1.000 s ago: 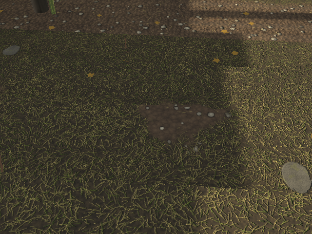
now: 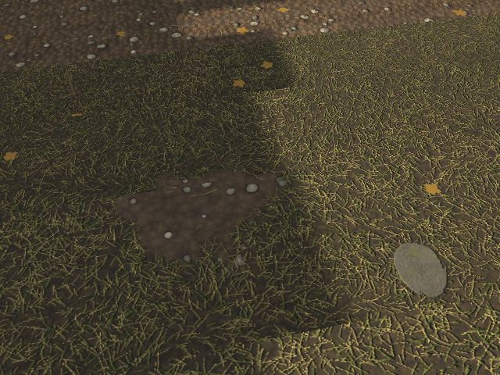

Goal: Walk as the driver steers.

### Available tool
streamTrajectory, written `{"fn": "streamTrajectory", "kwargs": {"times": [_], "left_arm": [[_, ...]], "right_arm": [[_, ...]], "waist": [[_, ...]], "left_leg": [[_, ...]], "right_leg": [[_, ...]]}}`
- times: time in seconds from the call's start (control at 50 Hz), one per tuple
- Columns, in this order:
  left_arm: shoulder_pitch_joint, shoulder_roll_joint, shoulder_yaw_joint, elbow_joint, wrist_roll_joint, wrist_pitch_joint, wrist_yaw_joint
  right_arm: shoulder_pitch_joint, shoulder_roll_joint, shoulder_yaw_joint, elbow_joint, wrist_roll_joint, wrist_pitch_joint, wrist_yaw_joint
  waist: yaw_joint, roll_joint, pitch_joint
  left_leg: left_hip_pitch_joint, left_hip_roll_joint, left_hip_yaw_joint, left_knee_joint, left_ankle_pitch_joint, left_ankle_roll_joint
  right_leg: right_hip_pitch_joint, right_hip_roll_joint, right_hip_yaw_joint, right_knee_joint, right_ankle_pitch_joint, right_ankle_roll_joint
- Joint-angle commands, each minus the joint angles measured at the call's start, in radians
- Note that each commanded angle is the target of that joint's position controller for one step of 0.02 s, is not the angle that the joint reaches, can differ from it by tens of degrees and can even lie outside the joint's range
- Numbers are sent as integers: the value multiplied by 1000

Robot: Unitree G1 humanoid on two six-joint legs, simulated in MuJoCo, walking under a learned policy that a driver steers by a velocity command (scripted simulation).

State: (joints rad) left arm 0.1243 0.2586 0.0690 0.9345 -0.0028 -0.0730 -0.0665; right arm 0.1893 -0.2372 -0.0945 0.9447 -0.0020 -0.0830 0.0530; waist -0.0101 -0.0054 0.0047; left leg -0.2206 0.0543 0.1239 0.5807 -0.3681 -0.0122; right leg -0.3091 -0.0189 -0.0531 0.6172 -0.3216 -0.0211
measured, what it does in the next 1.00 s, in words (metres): walks ahead: left foot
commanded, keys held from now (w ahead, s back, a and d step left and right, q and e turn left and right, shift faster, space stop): no key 0.26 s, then w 0.74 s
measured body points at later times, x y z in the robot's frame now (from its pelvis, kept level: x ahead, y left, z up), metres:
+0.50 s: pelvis +0.06 +0.00 -0.01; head +0.06 +0.00 +0.44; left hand +0.09 +0.26 -0.15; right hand +0.08 -0.27 -0.15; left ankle -0.04 +0.12 -0.73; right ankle +0.00 -0.10 -0.73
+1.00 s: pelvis +0.27 +0.08 +0.01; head +0.28 +0.08 +0.46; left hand +0.35 +0.31 -0.13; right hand +0.23 -0.14 -0.14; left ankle +0.28 +0.17 -0.73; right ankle +0.32 -0.06 -0.65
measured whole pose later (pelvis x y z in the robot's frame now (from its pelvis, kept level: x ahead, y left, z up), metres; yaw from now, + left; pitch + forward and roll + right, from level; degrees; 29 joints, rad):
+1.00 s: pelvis +0.27 +0.08 +0.01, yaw +2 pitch -3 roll +2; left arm 0.21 0.20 0.06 0.98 0.09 -0.11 -0.03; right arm 0.41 -0.14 -0.02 1.09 -0.05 -0.12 0.00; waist -0.04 -0.05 0.06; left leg -0.18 -0.06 0.06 0.45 -0.22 0.07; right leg -0.57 -0.06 0.04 1.14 -0.26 -0.12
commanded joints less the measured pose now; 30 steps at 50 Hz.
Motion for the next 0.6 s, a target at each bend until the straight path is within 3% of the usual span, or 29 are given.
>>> {"fn": "streamTrajectory", "kwargs": {"times": [0.02, 0.26, 0.3, 0.32, 0.36, 0.4, 0.46, 0.48, 0.5, 0.52, 0.54, 0.56, 0.58, 0.6], "left_arm": [[-1, 127, 27, -26, 0, -8, 5], [2, 129, 27, 42, 1, -8, 11], [67, 174, 49, 70, 20, -2, 21], [88, 165, 52, 82, 33, -1, 28], [73, 91, 36, 78, 46, -12, 41], [52, 50, 25, 66, 44, -27, 50], [84, 49, 27, 67, 46, -36, 50], [136, 60, 30, 81, 49, -39, 47], [227, 78, 35, 106, 57, -45, 48], [427, 102, 39, 158, 64, -46, 53], [627, 106, 32, 207, 77, -50, 61], [661, 90, 19, 233, 88, -53, 71], [587, 50, 2, 233, 85, -57, 68], [511, 15, -12, 226, 76, -54, 60]], "right_arm": [[1, -113, -26, -25, 0, -11, -3], [-6, -128, -25, 43, -3, -7, -6], [51, -174, -44, 69, -24, -1, -14], [74, -172, -47, 79, -39, 2, -22], [81, -120, -36, 76, -56, -9, -38], [64, -90, -26, 63, -47, -21, -48], [74, -92, -20, 56, -48, -22, -48], [74, -91, -18, 54, -55, -20, -43], [39, -77, -12, 43, -61, -21, -33], [-2, -47, -3, 28, -64, -24, -19], [-104, -30, 3, -3, -59, -36, -8], [-221, -28, 9, -57, -54, -48, -6], [-265, -34, 8, -79, -56, -51, -10], [-241, -29, 7, -77, -69, -46, -17]], "waist": [[8, 0, -48], [7, 18, -35], [10, 23, 8], [9, 29, 66], [1, 43, 129], [-3, 55, 112], [9, 41, 72], [29, 5, 57], [78, -77, 42], [154, -191, -2], [248, -222, 67], [261, -100, 134], [218, -40, 165], [166, -35, 166]], "left_leg": [[-40, 15, -16, -59, 252, 25], [-31, 22, -22, -37, 248, 21], [-57, 28, -45, -78, -81, 63], [-87, 48, -87, -117, -245, 102], [-75, 83, -166, -158, -316, 175], [-5, 108, -216, -177, -239, 219], [39, 93, -216, -94, -67, 232], [-6, 56, -178, -7, -41, 216], [-139, -7, -112, 156, -12, 178], [-355, -74, -54, 407, -64, 120], [-684, -70, -152, 659, -338, 100], [-864, -34, -258, 732, -334, 103], [-899, -1, -263, 735, -285, 105], [-852, 22, -240, 693, -244, 118]], "right_leg": [[92, -32, 47, -84, 289, -41], [93, -12, 22, -72, 282, -38], [77, -14, 37, -106, -70, -77], [43, -24, 69, -131, -252, -109], [-5, -37, 116, -144, -320, -164], [-4, -27, 108, -118, -229, -184], [58, -8, 79, -49, -36, -197], [125, -23, 112, -58, 38, -216], [267, -78, 225, -102, 137, -261], [502, -202, 449, -197, 223, -340], [679, -367, 653, -285, 299, -399], [747, -408, 680, -294, 299, -377], [709, -402, 605, -283, 334, -338], [631, -385, 517, -304, 334, -319]]}}
Keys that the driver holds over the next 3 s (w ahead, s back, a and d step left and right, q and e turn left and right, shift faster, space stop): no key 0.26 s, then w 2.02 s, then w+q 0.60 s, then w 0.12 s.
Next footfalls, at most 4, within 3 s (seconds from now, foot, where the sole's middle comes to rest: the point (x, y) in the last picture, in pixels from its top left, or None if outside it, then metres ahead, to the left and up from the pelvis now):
0.80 left None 0.32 0.17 -0.76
1.26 right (283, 372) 0.51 -0.05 -0.76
1.76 left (204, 287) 0.86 0.18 -0.93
2.22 right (268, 208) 1.19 -0.05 -0.93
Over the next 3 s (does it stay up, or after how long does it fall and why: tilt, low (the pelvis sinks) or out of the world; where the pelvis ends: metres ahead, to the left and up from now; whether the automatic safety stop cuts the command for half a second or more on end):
stays up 1.44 0.15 -0.29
